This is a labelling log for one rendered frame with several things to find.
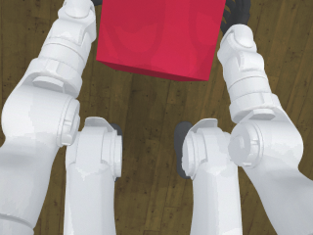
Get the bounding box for left robot upper arm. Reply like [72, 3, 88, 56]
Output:
[0, 84, 80, 235]

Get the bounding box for right robot hand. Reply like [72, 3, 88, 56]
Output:
[220, 0, 251, 37]

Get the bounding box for right robot forearm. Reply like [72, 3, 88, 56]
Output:
[217, 23, 303, 153]

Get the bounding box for right robot upper arm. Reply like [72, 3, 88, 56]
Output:
[228, 119, 313, 235]

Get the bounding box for left robot forearm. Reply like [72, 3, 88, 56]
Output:
[1, 0, 97, 135]

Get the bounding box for right robot thigh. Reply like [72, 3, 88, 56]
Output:
[182, 127, 243, 235]

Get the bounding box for robot thigh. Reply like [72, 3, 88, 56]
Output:
[182, 127, 243, 235]
[63, 126, 122, 235]

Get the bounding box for carton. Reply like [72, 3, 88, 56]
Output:
[96, 0, 226, 81]

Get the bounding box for left robot thigh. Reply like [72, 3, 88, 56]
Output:
[63, 126, 122, 235]

